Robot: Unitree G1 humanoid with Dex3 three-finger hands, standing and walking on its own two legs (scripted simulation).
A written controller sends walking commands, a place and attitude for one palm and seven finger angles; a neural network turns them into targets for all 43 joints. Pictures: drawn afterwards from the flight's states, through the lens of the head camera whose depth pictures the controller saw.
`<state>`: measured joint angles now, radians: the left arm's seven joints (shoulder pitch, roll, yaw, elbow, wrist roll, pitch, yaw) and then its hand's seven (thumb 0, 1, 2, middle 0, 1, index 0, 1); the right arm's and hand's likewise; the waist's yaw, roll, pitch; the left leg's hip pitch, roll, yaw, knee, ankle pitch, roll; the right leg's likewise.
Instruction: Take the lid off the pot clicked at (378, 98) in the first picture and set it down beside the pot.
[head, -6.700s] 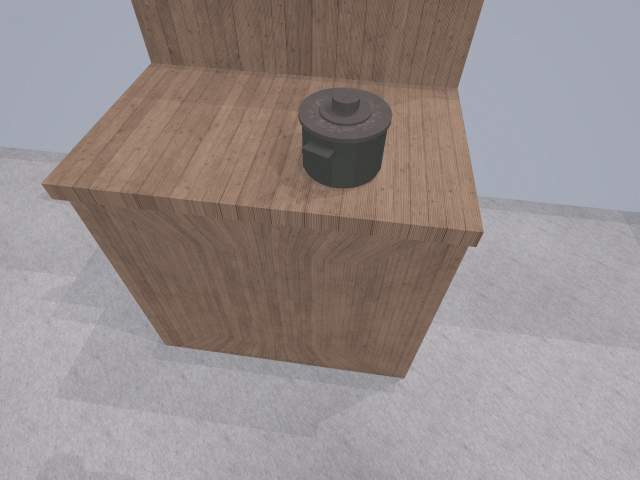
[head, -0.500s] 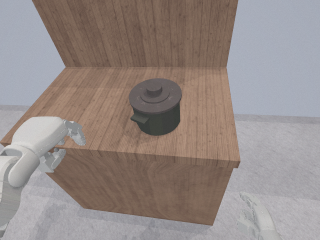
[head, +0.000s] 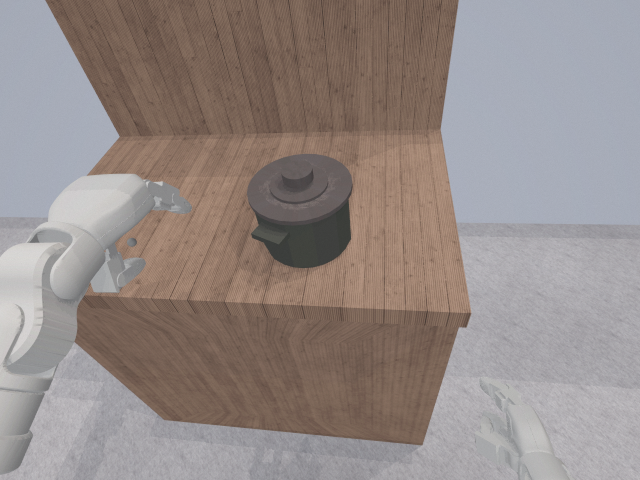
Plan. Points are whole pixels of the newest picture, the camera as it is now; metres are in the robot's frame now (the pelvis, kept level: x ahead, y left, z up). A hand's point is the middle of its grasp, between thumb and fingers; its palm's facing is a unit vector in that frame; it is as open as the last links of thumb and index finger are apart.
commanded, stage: move the open hand above the knob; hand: left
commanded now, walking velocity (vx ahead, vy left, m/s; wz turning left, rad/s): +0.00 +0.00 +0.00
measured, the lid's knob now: (297, 174) +0.52 +0.10 +0.12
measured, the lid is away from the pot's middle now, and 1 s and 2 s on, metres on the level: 0.00 0.00 0.00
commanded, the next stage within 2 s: none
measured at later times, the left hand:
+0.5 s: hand (191, 204) +0.37 +0.19 +0.19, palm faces -0.10 -0.06 -0.99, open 10.0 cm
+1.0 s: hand (241, 178) +0.42 +0.14 +0.18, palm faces -0.10 -0.06 -0.99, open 10.0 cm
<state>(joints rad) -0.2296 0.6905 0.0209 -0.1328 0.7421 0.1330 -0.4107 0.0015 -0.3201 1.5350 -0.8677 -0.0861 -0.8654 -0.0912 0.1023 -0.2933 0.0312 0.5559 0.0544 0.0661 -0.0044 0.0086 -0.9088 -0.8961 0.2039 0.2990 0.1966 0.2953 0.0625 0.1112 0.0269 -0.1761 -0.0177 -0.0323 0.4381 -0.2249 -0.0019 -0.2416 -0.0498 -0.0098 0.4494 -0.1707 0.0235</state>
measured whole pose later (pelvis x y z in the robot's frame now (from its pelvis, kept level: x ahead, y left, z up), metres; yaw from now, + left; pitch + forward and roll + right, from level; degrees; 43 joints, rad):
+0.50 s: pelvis +0.02 +0.00 +0.00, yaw +0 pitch +0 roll +1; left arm -0.44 0.60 -0.11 -0.04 0.78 0.23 -0.43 0.00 -0.33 1.54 -0.87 -0.08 -0.87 -0.09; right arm 0.09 -0.29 0.04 0.55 0.06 0.12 0.02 0.01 -0.91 -0.90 0.20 0.30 0.20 0.30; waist 0.04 0.12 0.01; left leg -0.19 -0.02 -0.03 0.44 -0.24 -0.01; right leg -0.27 -0.05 -0.01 0.47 -0.20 0.02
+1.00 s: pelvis +0.02 +0.00 +0.00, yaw +0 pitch +1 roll +1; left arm -0.67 0.50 -0.27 0.15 0.83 0.30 -0.39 0.00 -0.33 1.54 -0.87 -0.08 -0.87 -0.09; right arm 0.08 -0.27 0.04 0.58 0.08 0.15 0.03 0.01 -0.91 -0.90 0.20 0.30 0.20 0.30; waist 0.03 0.10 0.00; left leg -0.21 -0.02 -0.03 0.45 -0.26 0.00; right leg -0.29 -0.06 -0.01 0.50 -0.23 0.02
